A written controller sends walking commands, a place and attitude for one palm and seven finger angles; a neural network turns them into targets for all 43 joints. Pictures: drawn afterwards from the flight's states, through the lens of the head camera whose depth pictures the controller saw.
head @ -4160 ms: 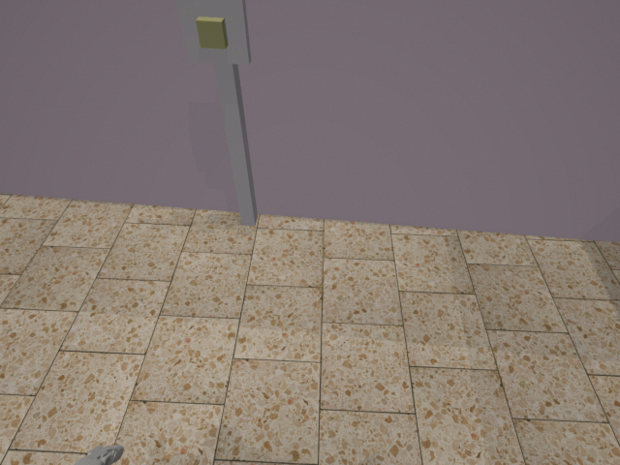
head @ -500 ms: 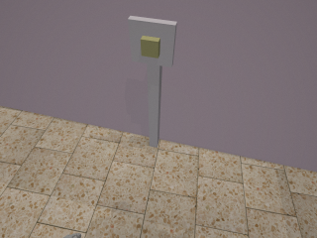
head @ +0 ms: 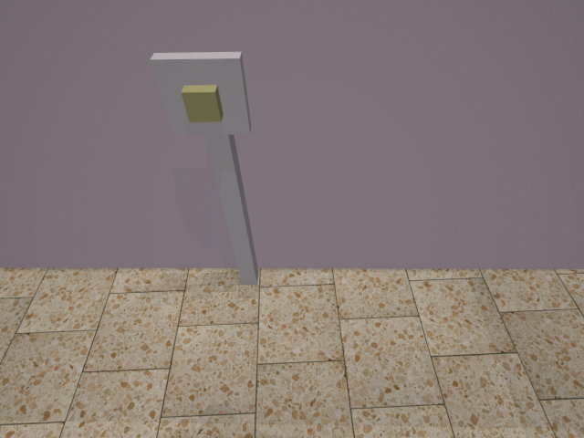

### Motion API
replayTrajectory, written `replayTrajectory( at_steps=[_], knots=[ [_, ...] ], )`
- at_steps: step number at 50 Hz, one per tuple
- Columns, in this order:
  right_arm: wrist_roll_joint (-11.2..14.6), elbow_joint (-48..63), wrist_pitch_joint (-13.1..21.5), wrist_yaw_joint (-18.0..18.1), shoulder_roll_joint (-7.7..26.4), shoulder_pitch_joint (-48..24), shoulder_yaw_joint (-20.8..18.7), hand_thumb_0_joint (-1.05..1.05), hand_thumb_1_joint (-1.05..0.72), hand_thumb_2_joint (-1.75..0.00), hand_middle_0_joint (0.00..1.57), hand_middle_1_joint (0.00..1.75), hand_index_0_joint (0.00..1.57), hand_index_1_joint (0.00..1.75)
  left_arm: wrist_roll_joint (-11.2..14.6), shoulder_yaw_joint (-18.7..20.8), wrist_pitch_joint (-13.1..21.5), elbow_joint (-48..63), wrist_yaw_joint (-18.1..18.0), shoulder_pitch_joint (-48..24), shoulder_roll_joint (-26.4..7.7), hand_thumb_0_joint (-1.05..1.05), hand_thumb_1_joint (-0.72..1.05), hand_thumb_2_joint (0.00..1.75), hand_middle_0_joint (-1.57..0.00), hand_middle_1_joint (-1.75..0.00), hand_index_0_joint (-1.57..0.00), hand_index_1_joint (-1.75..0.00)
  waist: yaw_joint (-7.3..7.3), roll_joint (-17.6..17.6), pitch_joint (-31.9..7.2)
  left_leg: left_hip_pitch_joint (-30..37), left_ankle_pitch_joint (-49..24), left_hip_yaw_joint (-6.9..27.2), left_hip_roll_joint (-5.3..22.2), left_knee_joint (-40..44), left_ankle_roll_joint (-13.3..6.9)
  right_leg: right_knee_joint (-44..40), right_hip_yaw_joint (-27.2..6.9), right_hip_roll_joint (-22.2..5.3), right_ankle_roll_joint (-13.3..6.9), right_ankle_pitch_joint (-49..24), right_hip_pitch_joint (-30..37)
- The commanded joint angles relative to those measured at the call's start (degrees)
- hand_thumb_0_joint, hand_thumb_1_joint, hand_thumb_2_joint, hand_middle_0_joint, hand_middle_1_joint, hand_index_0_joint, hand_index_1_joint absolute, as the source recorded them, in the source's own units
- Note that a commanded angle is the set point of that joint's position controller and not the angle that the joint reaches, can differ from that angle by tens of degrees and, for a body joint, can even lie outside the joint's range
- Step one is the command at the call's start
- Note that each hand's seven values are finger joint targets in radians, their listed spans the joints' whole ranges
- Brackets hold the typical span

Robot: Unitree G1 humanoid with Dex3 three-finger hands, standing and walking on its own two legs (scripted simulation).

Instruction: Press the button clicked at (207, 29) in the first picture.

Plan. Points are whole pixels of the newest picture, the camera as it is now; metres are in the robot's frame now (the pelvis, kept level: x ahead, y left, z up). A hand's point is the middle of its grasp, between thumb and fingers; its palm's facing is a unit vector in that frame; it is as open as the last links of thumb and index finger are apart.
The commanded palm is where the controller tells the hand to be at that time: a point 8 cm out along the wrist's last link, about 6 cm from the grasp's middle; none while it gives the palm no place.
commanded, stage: take the last steps up to it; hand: left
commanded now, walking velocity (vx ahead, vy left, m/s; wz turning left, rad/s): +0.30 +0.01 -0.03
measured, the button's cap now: (203, 103) +0.74 +0.21 +0.07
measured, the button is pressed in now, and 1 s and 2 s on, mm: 0 0 0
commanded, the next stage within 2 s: come to a stop and stand still in 0.58 s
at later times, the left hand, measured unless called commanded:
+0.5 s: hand out of the picture +0.06 +0.20 -0.19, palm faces +0.04 -0.99 -0.14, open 7.4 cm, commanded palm none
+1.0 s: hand (203, 325) +0.34 +0.19 -0.16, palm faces +0.00 -0.98 -0.22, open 7.3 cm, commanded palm none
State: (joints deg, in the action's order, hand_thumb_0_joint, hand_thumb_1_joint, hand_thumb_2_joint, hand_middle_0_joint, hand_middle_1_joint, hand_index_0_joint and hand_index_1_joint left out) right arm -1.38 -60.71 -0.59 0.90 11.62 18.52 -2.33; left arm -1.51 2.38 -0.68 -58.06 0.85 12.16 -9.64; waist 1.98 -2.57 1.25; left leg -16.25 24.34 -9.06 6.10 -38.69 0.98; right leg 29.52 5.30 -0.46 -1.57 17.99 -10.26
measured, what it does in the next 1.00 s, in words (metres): walks ahead: left foot, then right foot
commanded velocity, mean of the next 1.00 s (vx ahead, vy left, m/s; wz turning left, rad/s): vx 0.06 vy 0.02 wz -0.01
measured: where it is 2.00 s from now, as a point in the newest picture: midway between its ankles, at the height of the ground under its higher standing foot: outside the picture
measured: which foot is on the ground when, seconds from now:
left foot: up 0.00-0.38, down 0.40-0.88, up 0.90-1.00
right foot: down 0.00-0.42, up 0.44-0.80, down 0.82-1.00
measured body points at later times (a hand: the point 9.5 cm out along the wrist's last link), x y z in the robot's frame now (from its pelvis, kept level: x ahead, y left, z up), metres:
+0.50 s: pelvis +0.14 +0.04 -0.01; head +0.17 +0.06 +0.44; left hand +0.06 +0.26 -0.17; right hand +0.22 -0.18 -0.15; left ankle +0.20 +0.13 -0.73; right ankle +0.01 -0.08 -0.65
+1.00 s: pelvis +0.24 +0.02 +0.00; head +0.28 +0.00 +0.45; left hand +0.34 +0.24 -0.14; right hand +0.22 -0.19 -0.17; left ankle +0.19 +0.14 -0.69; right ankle +0.29 -0.09 -0.73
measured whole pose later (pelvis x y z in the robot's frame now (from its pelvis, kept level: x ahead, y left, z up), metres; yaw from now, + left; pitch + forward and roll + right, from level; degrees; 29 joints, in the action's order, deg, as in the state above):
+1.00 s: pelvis +0.24 +0.02 +0.00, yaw +0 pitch +0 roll +1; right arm -0.2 -63.2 -2.0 1.7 7.5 16.1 -2.7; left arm -1.5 1.8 0.4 -58.2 -2.6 6.2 -7.0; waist 1.5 -1.4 4.7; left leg -17.6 30.9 -3.5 1.1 -49.2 1.8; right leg 31.0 7.5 -4.6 -1.2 11.5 -19.0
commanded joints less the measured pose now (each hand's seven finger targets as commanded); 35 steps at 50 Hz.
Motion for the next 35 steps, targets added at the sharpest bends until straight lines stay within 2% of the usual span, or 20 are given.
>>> replayTrajectory(
  at_steps=[1, 3, 5, 8, 11, 15, 16, 17, 18, 19, 20, 21, 22, 23, 24, 26, 28, 30, 34, 35],
  knots=[
    [-0.3, 6.0, 1.2, -1.0, 4.8, -9.0, -1.3, 0.0, -0.9, -0.9, 0.2, 0.3, 0.2, 0.3, 0.4, 2.2, 2.4, -1.4, -1.8, 11.1, -10.1, 0.0, 0.9, 0.9, -0.2, -0.3, -0.2, -0.3, -5.69, 13.2, 7.4, -25.3, 2.1, 7.2, 0.9, -20.0, 0.1, -22.3, -27.2, -19.8, -10.5, 11.3, 7.1],
    [-0.6, 3.6, 1.3, -1.4, 3.4, -6.0, -1.6, 0.0, -0.9, -0.9, 0.2, 0.3, 0.2, 0.3, 0.2, 1.4, 3.0, -1.1, -1.8, 8.1, -6.8, 0.0, 0.9, 0.9, -0.2, -0.3, -0.2, -0.3, -2.71, 8.2, 9.3, -23.3, -4.7, 6.4, 1.8, -20.8, 1.0, -20.8, -17.4, -16.0, -8.2, 1.1, 4.6],
    [-0.4, 2.7, 1.5, -1.6, 2.2, -4.7, -1.3, 0.0, -0.9, -0.9, 0.2, 0.3, 0.2, 0.3, 0.4, 0.8, 4.1, -2.0, -1.8, 9.5, -5.9, 0.0, 0.9, 0.9, -0.2, -0.3, -0.2, -0.3, -2.28, 8.4, 6.7, -21.2, -7.7, 5.1, 1.2, -19.2, 1.7, -18.8, -12.5, -14.3, -7.3, -13.8, 6.2],
    [0.0, 3.2, 1.5, -1.9, 1.5, -6.4, -1.2, 0.0, -0.9, -0.9, 0.2, 0.3, 0.2, 0.3, 0.3, 0.5, 4.8, -3.9, -1.9, 12.4, -5.9, 0.0, 0.9, 0.9, -0.2, -0.3, -0.2, -0.3, -2.61, 9.4, 5.8, -20.8, -10.3, 4.1, 0.8, -16.6, 1.7, -17.9, -10.5, -13.9, -7.4, -22.4, 7.8],
    [0.2, 4.3, 1.8, -2.3, 1.1, -9.4, -1.1, 0.0, -0.9, -0.9, 0.2, 0.3, 0.2, 0.3, 0.1, 0.6, 4.9, -5.2, -2.2, 13.7, -6.4, 0.0, 0.9, 0.9, -0.2, -0.3, -0.2, -0.3, -3.02, 10.1, 6.4, -20.7, -11.2, 3.4, 0.7, -11.2, 1.1, -17.2, -9.4, -14.4, -7.4, -24.1, 9.0],
    [0.5, 5.2, 2.4, -2.6, 0.3, -12.3, -0.8, 0.0, -0.9, -0.9, 0.2, 0.3, 0.2, 0.3, -0.1, 0.7, 4.6, -7.0, -2.5, 14.9, -6.8, 0.0, 0.9, 0.9, -0.2, -0.3, -0.2, -0.3, -3.48, 10.6, 8.1, -13.2, -10.4, 2.1, -0.9, -3.0, -0.8, -15.4, -8.6, -14.7, -6.3, -26.2, 6.2],
    [0.5, 5.0, 2.6, -2.4, 0.5, -11.0, -0.8, 0.0, -0.9, -0.9, 0.2, 0.3, 0.2, 0.3, -0.1, 0.8, 4.4, -7.1, -2.5, 14.6, -7.3, 0.0, 0.9, 0.9, -0.2, -0.3, -0.2, -0.3, -2.64, 10.5, 7.6, -10.1, -9.8, 1.4, -1.9, -1.0, -1.3, -13.2, -8.0, -14.3, -6.0, -28.7, 6.0],
    [0.4, 4.0, 2.8, -2.1, 1.2, -7.6, -1.0, 0.0, -0.9, -0.9, 0.2, 0.3, 0.2, 0.3, -0.1, 0.9, 4.4, -7.1, -2.5, 13.8, -7.3, 0.0, 0.9, 0.9, -0.2, -0.3, -0.2, -0.3, -0.81, 9.7, 6.3, -3.8, -10.6, 0.9, -3.1, 1.7, -1.9, -9.3, -7.2, -13.7, -5.4, -31.0, 3.8],
    [0.1, 1.8, 3.2, -1.5, 2.2, -0.6, -1.3, 0.0, -0.9, -0.9, 0.2, 0.3, 0.2, 0.3, 0.2, 1.0, 4.2, -6.8, -2.4, 12.6, -7.3, 0.0, 0.9, 0.9, -0.2, -0.3, -0.2, -0.3, 2.36, 8.4, 3.5, 4.9, -13.8, 0.3, -4.7, 6.0, -2.3, -0.9, -4.6, -11.4, -4.1, -33.7, 1.9],
    [-0.4, -0.7, 3.6, -0.8, 5.6, 7.8, -2.0, 0.0, -0.9, -0.9, 0.2, 0.3, 0.2, 0.3, 0.5, 0.9, 4.1, -6.5, -2.3, 13.6, -5.5, 0.0, 0.9, 0.9, -0.2, -0.3, -0.2, -0.3, 4.97, 2.3, -3.0, 17.3, -17.1, 4.0, -1.3, 9.4, -3.4, 12.0, -2.8, -8.0, -2.3, -27.6, -2.6],
    [-1.0, -1.8, 4.0, -0.1, 12.0, 13.4, -3.2, 0.0, -0.9, -0.9, 0.2, 0.3, 0.2, 0.3, 1.3, 0.7, 3.8, -5.8, -1.9, 17.6, -2.4, 0.0, 0.9, 0.9, -0.2, -0.3, -0.2, -0.3, 4.79, -13.5, -10.9, 28.5, -21.3, 25.0, 14.5, 14.0, -9.0, 29.7, 2.2, -0.1, 0.6, 0.3, -14.3],
    [-0.1, -1.7, 3.3, 0.0, 13.1, 13.4, -3.2, 0.0, -0.9, -0.9, 0.2, 0.3, 0.2, 0.3, 1.0, 0.6, 4.0, -4.0, -1.9, 16.0, -2.3, 0.0, 0.9, 0.9, -0.2, -0.3, -0.2, -0.3, 4.04, -13.4, -11.3, 24.4, -14.2, 32.8, 20.1, 21.7, -12.9, 40.1, -2.3, 1.4, -0.3, 16.9, -17.8],
    [0.4, -0.3, 3.2, 0.4, 12.1, 9.0, -3.0, 0.0, -0.9, -0.9, 0.2, 0.3, 0.2, 0.3, 0.9, 0.3, 3.5, -3.0, -2.1, 12.3, -2.3, 0.0, 0.9, 0.9, -0.2, -0.3, -0.2, -0.3, 3.46, -10.9, -7.8, 17.9, -5.3, 33.9, 20.8, 24.8, -13.2, 45.8, -4.7, -1.3, -0.6, 14.6, -21.2],
    [0.3, 0.6, 3.4, 0.5, 8.4, 4.4, -2.5, 0.0, -0.9, -0.9, 0.2, 0.3, 0.2, 0.3, 0.6, 0.7, 3.4, -2.8, -1.6, 8.9, -2.5, 0.0, 0.9, 0.9, -0.2, -0.3, -0.2, -0.3, 2.64, -6.4, -1.5, 11.3, -1.0, 30.1, 18.5, 26.5, -12.5, 46.8, -5.5, -4.0, -0.5, 9.3, -23.7],
    [0.1, 1.3, 3.9, 0.5, 5.2, 1.8, -1.6, 0.0, -0.9, -0.9, 0.2, 0.3, 0.2, 0.3, 0.2, 0.9, 3.3, -2.8, -1.1, 7.3, -2.0, 0.0, 0.9, 0.9, -0.2, -0.3, -0.2, -0.3, 1.22, -2.7, 3.0, 5.6, -3.3, 25.4, 15.9, 27.5, -11.3, 44.7, -5.6, -5.7, -0.1, 5.2, -23.2],
    [0.2, 1.2, 4.8, 0.7, 2.4, -0.4, -0.5, 0.0, -0.9, -0.9, 0.2, 0.3, 0.2, 0.3, -0.3, 0.6, 2.3, -3.9, -0.8, 10.0, 0.1, 0.0, 0.9, 0.9, -0.2, -0.3, -0.2, -0.3, -1.86, -2.1, 3.4, 0.5, -12.7, 16.1, 12.3, 28.0, -9.4, 38.8, -4.7, -6.8, 1.0, 1.9, -18.4],
    [0.3, 1.6, 5.0, 0.7, 2.2, -1.3, -0.7, 0.0, -0.9, -0.9, 0.2, 0.3, 0.2, 0.3, -0.3, 0.7, 1.4, -4.3, -0.9, 12.4, 1.1, 0.0, 0.9, 0.9, -0.2, -0.3, -0.2, -0.3, -3.45, -1.6, 1.9, -1.6, -16.7, 11.3, 10.6, 28.2, -9.5, 33.8, -3.4, -6.6, 1.7, 0.4, -14.9],
    [0.3, 1.7, 4.8, 0.6, 2.7, -1.3, -0.7, 0.0, -0.9, -0.9, 0.2, 0.3, 0.2, 0.3, -0.3, 0.8, 0.8, -3.2, -0.8, 11.1, 1.0, 0.0, 0.9, 0.9, -0.2, -0.3, -0.2, -0.3, -3.61, -2.5, 3.0, -1.6, -16.0, 9.6, 9.8, 29.2, -10.0, 28.4, -2.8, -6.7, 2.3, -1.3, -15.2],
    [0.1, 0.7, 4.2, 0.5, 3.2, 1.1, -1.0, 0.0, -0.9, -0.9, 0.2, 0.3, 0.2, 0.3, -0.2, 0.6, 0.7, -0.5, -0.9, 4.5, 0.2, 0.0, 0.9, 0.9, -0.2, -0.3, -0.2, -0.3, -2.18, -2.3, 4.7, 1.6, -16.7, 9.5, 10.3, 28.9, -10.7, 18.3, -2.0, -6.5, 2.8, -2.8, -15.7],
    [0.1, 0.4, 4.0, 0.6, 3.0, 1.1, -0.8, 0.0, -0.9, -0.9, 0.2, 0.3, 0.2, 0.3, -0.1, 0.4, 0.7, -0.2, -1.1, 3.3, 0.2, 0.0, 0.9, 0.9, -0.2, -0.3, -0.2, -0.3, -2.11, -2.4, 4.9, 2.0, -20.5, 9.2, 10.2, 27.5, -10.8, 15.3, -2.1, -6.1, 2.9, -2.7, -14.6]
  ],
)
